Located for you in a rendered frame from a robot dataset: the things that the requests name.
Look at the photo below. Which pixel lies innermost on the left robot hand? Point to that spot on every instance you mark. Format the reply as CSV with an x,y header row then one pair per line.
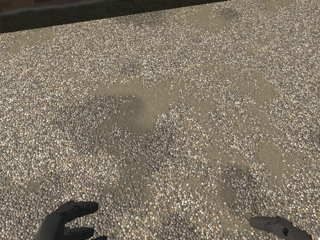
x,y
53,225

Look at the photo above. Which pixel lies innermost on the right robot hand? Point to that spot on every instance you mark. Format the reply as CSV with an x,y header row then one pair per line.
x,y
280,227

